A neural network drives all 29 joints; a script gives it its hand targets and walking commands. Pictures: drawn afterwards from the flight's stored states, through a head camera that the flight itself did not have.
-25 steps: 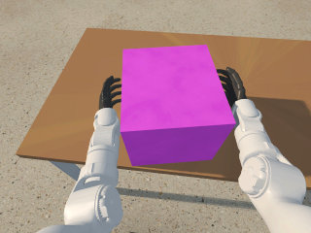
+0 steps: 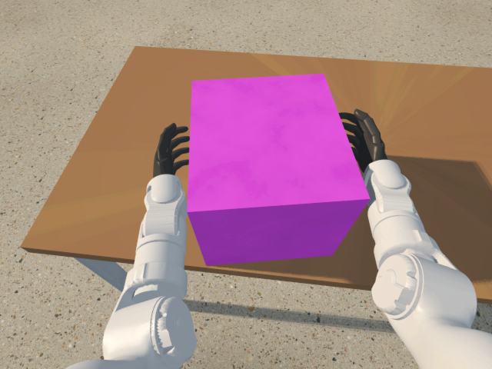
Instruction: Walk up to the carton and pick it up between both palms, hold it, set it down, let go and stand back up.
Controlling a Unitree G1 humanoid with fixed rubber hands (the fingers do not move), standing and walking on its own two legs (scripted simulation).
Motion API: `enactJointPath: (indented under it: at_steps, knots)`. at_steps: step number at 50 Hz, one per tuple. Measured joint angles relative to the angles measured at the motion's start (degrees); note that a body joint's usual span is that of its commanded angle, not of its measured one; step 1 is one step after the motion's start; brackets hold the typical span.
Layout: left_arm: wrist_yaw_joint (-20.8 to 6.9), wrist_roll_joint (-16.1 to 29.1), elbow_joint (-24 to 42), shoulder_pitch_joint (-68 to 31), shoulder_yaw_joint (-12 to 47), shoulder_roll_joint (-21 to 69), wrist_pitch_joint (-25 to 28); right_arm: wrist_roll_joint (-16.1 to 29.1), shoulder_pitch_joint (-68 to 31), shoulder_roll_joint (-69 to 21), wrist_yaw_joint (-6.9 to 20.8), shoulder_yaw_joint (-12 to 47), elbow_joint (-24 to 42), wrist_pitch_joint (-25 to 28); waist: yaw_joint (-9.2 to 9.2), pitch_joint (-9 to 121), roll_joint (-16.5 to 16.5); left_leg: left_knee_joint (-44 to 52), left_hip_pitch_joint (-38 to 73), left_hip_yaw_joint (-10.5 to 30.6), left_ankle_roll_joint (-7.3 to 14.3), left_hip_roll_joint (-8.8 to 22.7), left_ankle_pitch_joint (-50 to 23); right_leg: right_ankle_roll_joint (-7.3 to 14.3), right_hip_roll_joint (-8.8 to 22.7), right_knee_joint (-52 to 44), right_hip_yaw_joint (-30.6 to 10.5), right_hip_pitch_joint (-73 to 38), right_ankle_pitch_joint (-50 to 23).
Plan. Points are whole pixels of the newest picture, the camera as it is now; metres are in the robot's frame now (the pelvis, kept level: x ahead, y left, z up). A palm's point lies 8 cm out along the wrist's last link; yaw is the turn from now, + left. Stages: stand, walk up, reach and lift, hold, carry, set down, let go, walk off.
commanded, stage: set down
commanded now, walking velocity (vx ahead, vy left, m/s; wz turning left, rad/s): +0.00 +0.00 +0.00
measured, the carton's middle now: (264, 170) +0.45 +0.03 +0.01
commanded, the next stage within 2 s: none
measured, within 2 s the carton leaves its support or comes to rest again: neither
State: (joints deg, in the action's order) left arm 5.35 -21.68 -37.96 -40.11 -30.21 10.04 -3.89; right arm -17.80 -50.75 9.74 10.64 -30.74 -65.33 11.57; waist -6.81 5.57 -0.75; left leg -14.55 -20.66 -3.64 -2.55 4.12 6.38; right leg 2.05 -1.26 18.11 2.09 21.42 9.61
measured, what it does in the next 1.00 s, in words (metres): stands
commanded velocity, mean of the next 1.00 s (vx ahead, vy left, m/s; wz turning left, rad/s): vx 0.00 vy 0.00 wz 0.00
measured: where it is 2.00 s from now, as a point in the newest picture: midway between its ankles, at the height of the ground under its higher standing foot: outside the picture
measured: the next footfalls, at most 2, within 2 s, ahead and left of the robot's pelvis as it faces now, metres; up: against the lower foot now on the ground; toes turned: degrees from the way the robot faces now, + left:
none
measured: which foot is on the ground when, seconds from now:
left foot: down 0.00-1.00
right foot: down 0.00-1.00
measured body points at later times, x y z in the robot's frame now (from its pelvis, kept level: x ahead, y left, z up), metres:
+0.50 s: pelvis -0.01 +0.00 +0.00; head +0.06 -0.01 +0.44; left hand +0.40 +0.19 +0.06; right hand +0.47 -0.15 +0.07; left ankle -0.01 +0.16 -0.75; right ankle -0.02 -0.09 -0.75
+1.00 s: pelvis -0.02 -0.01 -0.02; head +0.08 -0.03 +0.42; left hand +0.41 +0.22 +0.06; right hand +0.51 -0.20 +0.08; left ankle -0.01 +0.16 -0.75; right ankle -0.02 -0.09 -0.75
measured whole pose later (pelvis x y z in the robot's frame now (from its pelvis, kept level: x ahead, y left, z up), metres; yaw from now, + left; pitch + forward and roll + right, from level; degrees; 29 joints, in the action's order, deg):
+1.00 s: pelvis -0.02 -0.01 -0.02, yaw -2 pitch +25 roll -1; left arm 11.1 7.3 -62.7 -53.1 -7.1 -5.5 3.2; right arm 24.5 -67.4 30.5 9.1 13.2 -87.7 9.6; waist -14.4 14.8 0.9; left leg -26.9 -41.6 -3.4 -3.8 7.0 9.5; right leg 2.9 -3.6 25.2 1.9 40.4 9.6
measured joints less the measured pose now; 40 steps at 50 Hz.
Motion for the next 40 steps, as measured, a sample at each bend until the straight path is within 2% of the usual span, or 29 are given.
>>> enactJointPath:
  at_steps: [13,18,21,25,30,35,40]
  knots:
    - [-0.36,-0.49,1.65,0.34,-0.04,0.51,-0.67,0.42,0.6,-0.2,0.73,0.05,1.45,-0.55,-0.13,-0.5,-0.49,-0.29,0.21,-0.26,0.0,0.05,0.26,0.03,-0.03,0.31,-0.22,-0.1,0.2]
    - [0.35,0.09,0.77,0.14,1.07,-0.2,-0.81,1.68,0.47,0.31,0.72,0.99,0.84,-0.61,-0.52,-0.32,-0.46,-0.48,-0.01,-0.48,-0.1,0.17,0.33,0.08,-0.14,0.44,-0.42,0.2,0.18]
    - [2.71,3.33,-2.65,-0.35,4.77,-2.45,-0.56,5.7,-0.35,2.48,-0.2,5.95,-2.18,-0.77,-1.0,0.8,-0.32,-1.21,-1.36,-0.59,-0.23,0.45,0.52,0.1,-0.37,0.42,-0.55,1.26,-0.08]
    - [5.95,10.34,-9.26,-2.92,11.87,-6.43,0.6,15.13,-3.72,6.71,-2.45,17.45,-8.7,-1.8,-2.27,2.6,0.24,-3.63,-5.3,-0.57,-0.36,1.16,1.11,0.31,-0.98,0.56,-0.61,4.25,-0.86]
    - [7.43,16.85,-18.38,-7.6,17.19,-9.29,3.16,25.05,-8.66,10.35,-3.47,28.89,-15.21,-2.21,-4.2,3.6,0.66,-6.32,-10.08,-0.66,-0.51,1.85,1.47,0.4,-1.55,1.66,-0.82,8.47,-1.56]
    - [7.45,21.17,-24.02,-9.22,20.27,-9.96,6.07,30.86,-11.59,12.24,-3.45,34.82,-18.87,-1.16,-5.74,5.82,0.79,-8.78,-15.16,-0.48,-0.76,2.35,1.88,0.55,-1.93,3.23,-0.76,13.18,-1.63]
    - [7.33,23.98,-25.67,-9.9,21.3,-10.98,8.22,34.2,-13.71,14.38,-3.48,37.26,-20.28,-0.49,-6.73,7.67,1.29,-10.84,-18.93,-0.1,-0.94,2.65,2.42,0.65,-2.14,4.98,-0.48,16.74,-1.21]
